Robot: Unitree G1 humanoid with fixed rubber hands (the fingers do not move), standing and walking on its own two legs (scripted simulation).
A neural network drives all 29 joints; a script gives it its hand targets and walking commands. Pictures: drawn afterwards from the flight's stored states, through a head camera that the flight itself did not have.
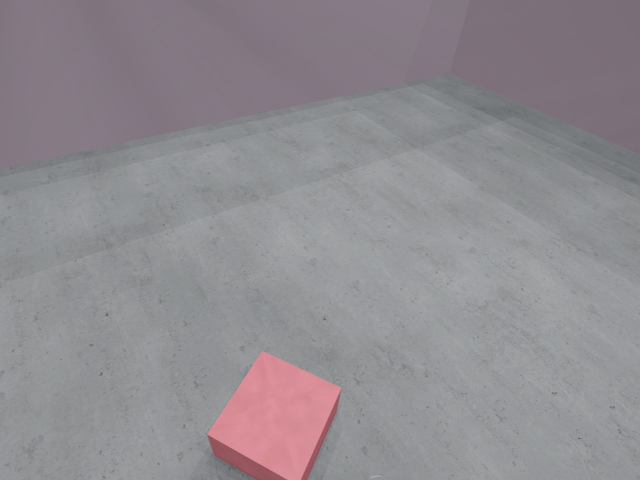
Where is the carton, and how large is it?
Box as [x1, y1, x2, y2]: [207, 351, 340, 479]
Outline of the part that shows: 262,351 208,432 207,435 214,455 256,479 306,479 336,411 340,387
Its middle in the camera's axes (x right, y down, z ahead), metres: -0.12 +0.55 +1.14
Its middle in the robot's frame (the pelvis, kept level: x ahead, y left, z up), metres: +0.51 +0.07 -0.70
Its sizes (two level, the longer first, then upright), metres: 0.283 0.275 0.155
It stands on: the floor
